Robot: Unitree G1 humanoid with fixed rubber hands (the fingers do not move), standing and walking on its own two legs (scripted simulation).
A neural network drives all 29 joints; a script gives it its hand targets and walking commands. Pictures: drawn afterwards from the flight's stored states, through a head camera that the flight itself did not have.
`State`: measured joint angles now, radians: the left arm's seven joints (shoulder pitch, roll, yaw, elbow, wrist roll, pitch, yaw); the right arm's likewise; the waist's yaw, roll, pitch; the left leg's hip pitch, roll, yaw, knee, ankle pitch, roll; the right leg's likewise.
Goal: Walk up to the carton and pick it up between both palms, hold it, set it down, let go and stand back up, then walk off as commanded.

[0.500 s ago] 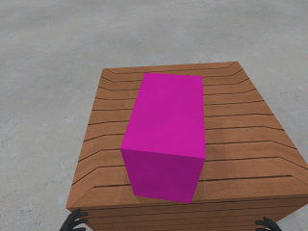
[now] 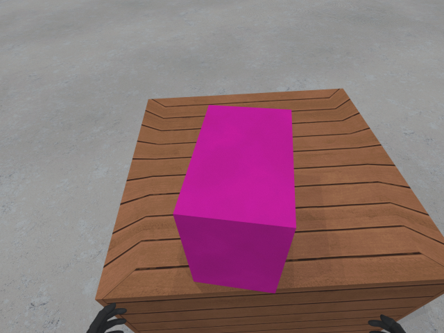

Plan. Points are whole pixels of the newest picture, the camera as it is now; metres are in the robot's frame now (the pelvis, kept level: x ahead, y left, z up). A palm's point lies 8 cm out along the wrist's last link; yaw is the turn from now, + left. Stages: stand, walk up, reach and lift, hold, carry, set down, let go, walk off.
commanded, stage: stand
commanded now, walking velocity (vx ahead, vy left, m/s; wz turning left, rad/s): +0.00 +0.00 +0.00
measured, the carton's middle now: (241, 197) +0.40 -0.02 +0.01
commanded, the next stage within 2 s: walk off in 0.14 s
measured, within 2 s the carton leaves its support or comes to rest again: neither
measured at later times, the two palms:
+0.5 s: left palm out of the picture +0.11 +0.26 -0.08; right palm out of the picture +0.08 -0.30 -0.10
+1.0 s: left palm out of the picture -0.05 +0.27 -0.12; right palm out of the picture -0.05 -0.33 -0.12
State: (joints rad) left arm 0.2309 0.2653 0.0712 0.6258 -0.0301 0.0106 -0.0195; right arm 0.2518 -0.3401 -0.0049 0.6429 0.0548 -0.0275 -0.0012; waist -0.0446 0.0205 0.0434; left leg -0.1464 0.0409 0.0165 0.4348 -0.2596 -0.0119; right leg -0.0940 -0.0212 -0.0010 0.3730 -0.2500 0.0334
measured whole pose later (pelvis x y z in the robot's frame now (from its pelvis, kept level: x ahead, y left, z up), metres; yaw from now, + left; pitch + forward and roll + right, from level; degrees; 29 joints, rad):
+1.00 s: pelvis -0.16 -0.02 -0.04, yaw +3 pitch -7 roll -1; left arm 0.24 0.33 0.07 0.64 -0.03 0.04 0.01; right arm 0.25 -0.43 -0.03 0.65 0.05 0.08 0.02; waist -0.04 0.01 0.15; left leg -0.28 -0.06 -0.08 0.80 -0.43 0.00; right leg -0.41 -0.02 -0.02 0.74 -0.22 -0.02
